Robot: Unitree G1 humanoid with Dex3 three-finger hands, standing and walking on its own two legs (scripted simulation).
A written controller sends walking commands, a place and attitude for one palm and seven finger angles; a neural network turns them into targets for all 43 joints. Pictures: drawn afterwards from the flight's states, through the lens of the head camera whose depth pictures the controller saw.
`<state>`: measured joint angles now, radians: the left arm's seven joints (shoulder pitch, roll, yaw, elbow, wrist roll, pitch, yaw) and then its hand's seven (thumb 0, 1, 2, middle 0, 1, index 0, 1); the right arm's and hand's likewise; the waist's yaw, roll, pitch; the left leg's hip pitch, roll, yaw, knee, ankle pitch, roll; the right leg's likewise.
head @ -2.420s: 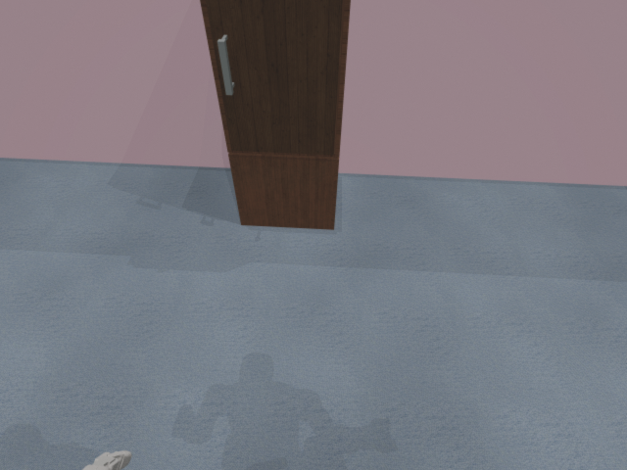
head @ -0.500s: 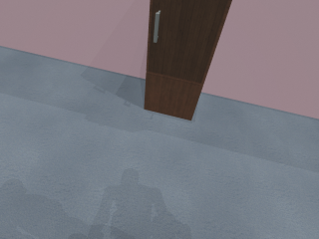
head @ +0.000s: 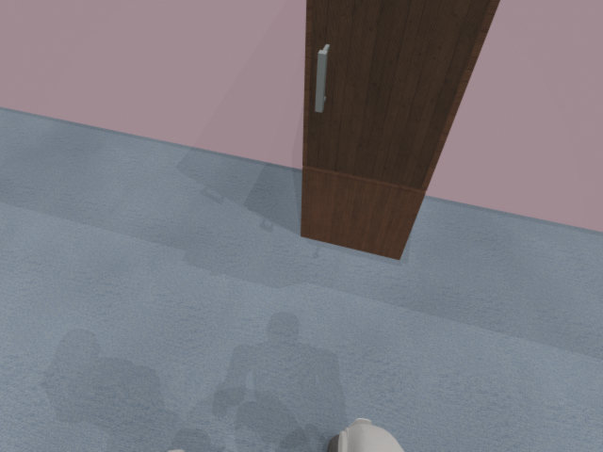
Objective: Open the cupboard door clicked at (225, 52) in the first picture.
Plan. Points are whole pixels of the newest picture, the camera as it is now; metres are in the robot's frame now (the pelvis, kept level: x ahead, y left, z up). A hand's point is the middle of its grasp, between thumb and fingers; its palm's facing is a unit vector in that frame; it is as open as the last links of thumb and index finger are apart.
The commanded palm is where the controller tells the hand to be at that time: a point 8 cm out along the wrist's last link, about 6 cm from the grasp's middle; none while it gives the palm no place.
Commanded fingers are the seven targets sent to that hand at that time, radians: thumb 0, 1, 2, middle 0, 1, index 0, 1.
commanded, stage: turn to face it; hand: left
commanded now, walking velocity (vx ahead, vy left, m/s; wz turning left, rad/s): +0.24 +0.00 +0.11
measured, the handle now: (322, 79) +0.99 -0.05 -0.01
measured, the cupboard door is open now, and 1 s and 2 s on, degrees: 0 0 0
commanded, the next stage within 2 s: take the last steps up to it in 0.70 s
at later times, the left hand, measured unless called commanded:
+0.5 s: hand out of the picture +0.15 +0.14 -0.15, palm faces +0.00 -0.98 -0.20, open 7.3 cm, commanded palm none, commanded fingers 0.00 0.90 0.90 -0.20 -0.30 -0.20 -0.30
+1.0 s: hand (193, 370) +0.28 +0.19 -0.15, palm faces -0.25 -0.94 -0.22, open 7.3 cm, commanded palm none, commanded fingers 0.00 0.90 0.90 -0.20 -0.30 -0.20 -0.30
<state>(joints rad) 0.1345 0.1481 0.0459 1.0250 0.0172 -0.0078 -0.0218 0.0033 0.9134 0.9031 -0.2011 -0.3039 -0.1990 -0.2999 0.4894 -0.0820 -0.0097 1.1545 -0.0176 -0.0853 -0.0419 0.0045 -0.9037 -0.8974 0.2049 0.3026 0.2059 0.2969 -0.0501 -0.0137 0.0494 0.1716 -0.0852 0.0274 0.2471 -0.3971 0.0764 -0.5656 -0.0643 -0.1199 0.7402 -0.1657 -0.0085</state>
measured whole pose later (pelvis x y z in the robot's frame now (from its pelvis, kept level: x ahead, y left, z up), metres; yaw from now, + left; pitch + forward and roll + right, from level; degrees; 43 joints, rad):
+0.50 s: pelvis +0.15 -0.03 +0.01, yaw -7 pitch +0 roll +1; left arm 0.34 0.12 0.05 1.06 0.02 -0.02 0.01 0.00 0.92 0.90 -0.20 -0.30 -0.20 -0.30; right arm 0.11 -0.18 -0.04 1.01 -0.02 0.02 -0.03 0.00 -0.91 -0.90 0.20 0.30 0.20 0.30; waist 0.05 0.03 0.03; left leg -0.48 0.08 0.01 0.91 -0.33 -0.08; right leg -0.24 0.08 -0.02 0.44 -0.20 -0.11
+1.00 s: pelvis +0.18 +0.00 +0.02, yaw -18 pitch +0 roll -1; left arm 0.24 0.22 0.08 1.03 0.03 0.05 -0.01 0.00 0.92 0.90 -0.20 -0.30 -0.20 -0.30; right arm 0.28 -0.17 -0.04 1.04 -0.04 -0.02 -0.04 0.00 -0.92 -0.90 0.20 0.30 0.21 0.30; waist -0.01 -0.01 0.02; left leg -0.14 0.06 0.18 0.42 -0.27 0.02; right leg -0.37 -0.06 -0.03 0.89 -0.42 0.03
